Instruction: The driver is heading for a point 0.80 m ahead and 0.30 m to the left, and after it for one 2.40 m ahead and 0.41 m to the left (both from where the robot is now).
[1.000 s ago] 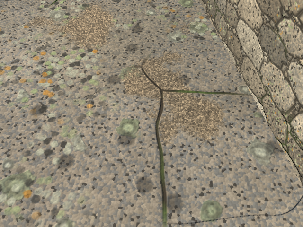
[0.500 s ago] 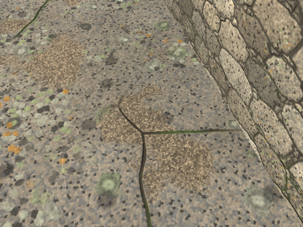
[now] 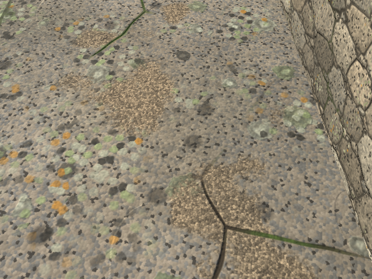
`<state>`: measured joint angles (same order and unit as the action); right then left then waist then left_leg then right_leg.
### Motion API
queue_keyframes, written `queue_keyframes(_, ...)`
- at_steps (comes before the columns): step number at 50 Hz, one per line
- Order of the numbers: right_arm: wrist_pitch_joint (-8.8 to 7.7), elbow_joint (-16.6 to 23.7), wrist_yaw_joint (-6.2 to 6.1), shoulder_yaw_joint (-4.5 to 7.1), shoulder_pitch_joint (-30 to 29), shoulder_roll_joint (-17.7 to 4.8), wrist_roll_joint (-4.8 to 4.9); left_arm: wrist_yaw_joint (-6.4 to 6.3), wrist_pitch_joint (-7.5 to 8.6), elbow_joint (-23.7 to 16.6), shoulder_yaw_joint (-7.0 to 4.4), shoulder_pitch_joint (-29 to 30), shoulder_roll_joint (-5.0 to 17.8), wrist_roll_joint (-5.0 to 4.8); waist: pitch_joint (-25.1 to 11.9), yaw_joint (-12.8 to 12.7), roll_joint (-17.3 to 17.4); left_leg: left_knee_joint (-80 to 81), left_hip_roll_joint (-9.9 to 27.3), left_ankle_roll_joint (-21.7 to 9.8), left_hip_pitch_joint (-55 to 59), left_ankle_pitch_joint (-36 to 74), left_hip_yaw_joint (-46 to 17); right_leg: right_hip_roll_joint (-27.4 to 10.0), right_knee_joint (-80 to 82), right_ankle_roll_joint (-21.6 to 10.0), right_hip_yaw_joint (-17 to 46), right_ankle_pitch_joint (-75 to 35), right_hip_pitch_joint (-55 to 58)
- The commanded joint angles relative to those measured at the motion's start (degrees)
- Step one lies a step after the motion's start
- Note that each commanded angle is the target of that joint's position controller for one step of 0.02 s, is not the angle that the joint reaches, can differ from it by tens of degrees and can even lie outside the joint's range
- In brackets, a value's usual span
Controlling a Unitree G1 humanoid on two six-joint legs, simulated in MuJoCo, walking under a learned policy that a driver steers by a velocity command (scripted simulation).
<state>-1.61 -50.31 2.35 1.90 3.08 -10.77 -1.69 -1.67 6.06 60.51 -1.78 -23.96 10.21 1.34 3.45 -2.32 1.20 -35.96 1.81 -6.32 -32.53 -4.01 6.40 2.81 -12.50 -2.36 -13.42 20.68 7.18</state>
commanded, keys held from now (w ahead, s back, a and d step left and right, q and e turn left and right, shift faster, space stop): w+q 0.82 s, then q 0.18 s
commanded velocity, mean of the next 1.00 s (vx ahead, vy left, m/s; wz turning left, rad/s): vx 0.47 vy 0.00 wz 0.57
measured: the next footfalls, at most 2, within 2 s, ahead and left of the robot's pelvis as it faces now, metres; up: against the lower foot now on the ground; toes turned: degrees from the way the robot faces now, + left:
left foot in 0.06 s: +0.19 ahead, +0.07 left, +0.00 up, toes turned +7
right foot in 0.60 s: +0.55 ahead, -0.02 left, +0.00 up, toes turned +23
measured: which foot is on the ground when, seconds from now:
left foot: up 0.00-0.04, down 0.06-0.60, up 0.62-1.00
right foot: down 0.00-0.08, up 0.10-0.58, down 0.60-1.00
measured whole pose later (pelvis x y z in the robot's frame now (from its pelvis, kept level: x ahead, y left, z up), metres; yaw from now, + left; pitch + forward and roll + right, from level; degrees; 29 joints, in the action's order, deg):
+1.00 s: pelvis +0.52 +0.09 +0.01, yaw +36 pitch +1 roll -2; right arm -0.2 -41.7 4.0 2.7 4.5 -15.2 -2.6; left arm -0.2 5.7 51.9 -2.2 -20.3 13.5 0.3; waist 3.5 -2.5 2.1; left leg -40.3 1.3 -2.7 -33.8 -4.0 2.0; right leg -0.6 -19.1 -0.7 -12.6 17.6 -1.8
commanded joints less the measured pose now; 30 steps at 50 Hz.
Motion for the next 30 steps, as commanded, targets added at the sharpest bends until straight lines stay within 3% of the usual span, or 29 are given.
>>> queue_keyframes(1, -0.78, 2.13, -0.43, 1.64, 4.25, -4.94, -0.26, -0.95, -0.64, -1.58, -2.1, -1.84, 10.36, 0.38, -2.5, 4.45, -7.0, 1.38, -5.32, -3.86, 7.11, -8.04, 3.63, -17.39, -14.61, -4.47, 1.21, -67.36, 1.56)
queue_keyframes(2, -1.03, 0.32, -0.55, 2.46, 10.28, -6.29, -0.42, -0.84, -1.19, -2.11, -2.38, -1.41, 11.08, 0.41, -5.94, 6.81, -6.99, 3.84, -6.99, -5.39, 14.03, -8.97, 3.38, -17.35, -24.29, -4.25, 0.86, -66.08, 0.0)
queue_keyframes(3, -1.36, -1.97, -0.93, 3.78, 18.52, -8.96, -1.1, -0.52, -1.41, -3.32, -2.51, -0.03, 11.47, 0.09, -10.08, 11.02, -4.78, 8.1, -5.23, -7.93, 26.67, -8.09, -1.31, -16.29, -38.3, -2.88, 0.09, -55.45, -8.4)
queue_keyframes(4, -1.31, -1.96, -1.71, 5.6, 22.54, -15.13, -1.44, 0.24, -1.19, -6.41, -1.68, -0.89, 7.18, -0.68, -16.01, 10.57, 4.81, 9.25, 10.51, -13.72, 42.23, -9.59, -23.31, -10.63, -58.79, -0.57, -0.46, -20.61, -26.72)
queue_keyframes(5, -0.49, -1.14, -1.48, 6.07, 21.15, -17.59, -0.08, 1.2, -0.65, -9.94, -1.98, 1.19, 7.48, -1.12, -19.49, 8.38, 10.05, 18.73, 19.33, -21.17, 50.31, -7.13, -51.02, 0.85, -72.45, 1.15, 9.65, 10.82, -44.42)
queue_keyframes(6, 0.01, -1.45, -1.83, 5.69, 18.61, -15.79, 0.93, 1.52, -0.05, -11.18, -2.14, 7.62, 8.96, -0.38, -11.5, 8.12, 2.18, 20.06, 17.01, -18.37, 45.47, -8.31, -41.65, -4.42, -71.4, 0.4, 15.77, 4.6, -51.1)
queue_keyframes(7, -0.07, -1.1, -2.08, 4.95, 15.52, -12.73, 1.2, 1.73, 0.69, -11.97, -1.96, 9.14, 8.77, -0.79, -5.94, 6.45, -0.47, 21.4, 15.3, -15.72, 37.52, -4.86, -34.95, -6.6, -66.56, 0.37, 15.36, -0.77, -50.08)
queue_keyframes(8, -0.32, -0.74, -2.18, 4.33, 12.84, -10.35, 1.08, 1.57, 0.64, -11.32, -2.07, 8.44, 8.39, -0.58, -2.61, 3.64, -3.91, 22.51, 12.18, -12.85, 30.87, 1.25, -29.82, -8.33, -61.16, 0.75, 15.26, -2.85, -46.46)
queue_keyframes(9, -0.76, -0.55, -2.5, 3.87, 11.54, -9.11, 1.57, 1.49, -0.35, -11.43, -2.06, 7.79, 8.1, 0.55, -1.73, 1.82, -3.79, 22.93, 9.36, -11.33, 26.34, 6.54, -25.67, -9.22, -57.73, 1.74, 15.33, -3.2, -42.82)
queue_keyframes(11, -1.95, -0.49, -2.57, 3.58, 12.21, -9.06, 1.89, 1.93, -2.57, -11.78, -1.91, 6.73, 6.95, 1.61, -3.01, 0.49, -1.93, 23.08, 6.53, -10.62, 23.49, 13.04, -21.86, -9.4, -54.01, 3.4, 14.68, -3.45, -39.32)
queue_keyframes(14, -2.49, -0.72, -2.47, 4.11, 15.59, -11.52, 1.9, 2.35, -3.94, -14.39, -1.79, 11.66, 6.69, 1.56, -2.25, 1.37, -0.2, 23.97, 4.37, -9.57, 22.63, 14.84, -20.25, -9.37, -47.7, 5.23, 13.2, -8.34, -42.27)
queue_keyframes(20, -1.81, -0.55, -2.6, 4.11, 22.92, -11.79, 1.6, 2.81, -4.06, -19.81, -1.36, 24.73, 7.47, 1.04, -1.25, 6.43, 2.13, 22.67, 3.66, -6.69, 30.3, 15.34, -23.13, -7.47, -33.92, 5.73, 13.42, -18.2, -48.78)
queue_keyframes(25, -1.29, -0.12, -3.35, 4.28, 25.66, -12.96, 0.8, 3.59, -3.08, -23.28, -0.51, 31.69, 8.11, 0.43, -0.13, 8.48, 2.95, 18.76, 5.33, -6.64, 36.18, 20.64, -26.5, -4.63, -23.9, 3.76, 13.8, -17.99, -47.23)
queue_keyframes(27, -1.47, 0.84, -3.89, 4.61, 22.16, -14.26, 0.73, 3.18, -2.39, -22.46, -0.63, 27.52, 9.78, -0.16, -0.63, 5.16, 3.87, 16.49, 5.41, -4.38, 33.53, 23.24, -27.14, -3.52, -19.26, 2.12, 14.92, -16.92, -37.91)
queue_keyframes(28, -1.69, 1.61, -3.8, 4.75, 19.65, -15.02, 0.64, 2.74, -2.06, -20.91, -1.1, 22.43, 11.27, -0.22, -2.46, 2.61, 3.97, 12.64, 4.6, -2.94, 31.14, 29.96, -26.66, -1.83, -17.8, 1.05, 14.53, -14.28, -29.64)
queue_keyframes(29, -2.09, 1.97, -3.3, 4.86, 18.43, -15.85, 0.65, 1.87, -1.53, -18.85, -1.56, 16.02, 12.66, -0.18, -6.05, 0.0, 3.69, 5.69, 2.6, -1.95, 30.26, 34.1, -26.01, -0.51, -15.71, 0.19, 14.14, -12.92, -21.36)
queue_keyframes(30, -2.59, 2.22, -2.66, 4.64, 17.43, -14.89, 1.17, 1.03, -0.63, -17.3, -2.17, 8.36, 14.48, 0.3, -10.38, -4.17, 0.74, -5.63, -0.84, -0.85, 25.41, 29.01, -24.0, -4.12, -12.47, -1.38, 16.82, -14.33, -9.56)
